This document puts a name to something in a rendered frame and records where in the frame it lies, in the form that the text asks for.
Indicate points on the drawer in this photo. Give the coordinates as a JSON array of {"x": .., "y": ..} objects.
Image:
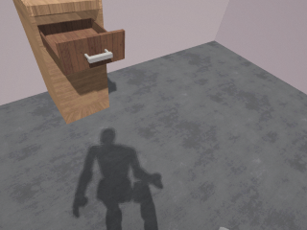
[{"x": 67, "y": 42}]

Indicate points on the cabinet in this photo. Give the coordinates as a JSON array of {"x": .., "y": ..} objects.
[{"x": 79, "y": 94}]

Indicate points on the handle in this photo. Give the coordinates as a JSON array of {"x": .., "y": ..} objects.
[{"x": 99, "y": 57}]

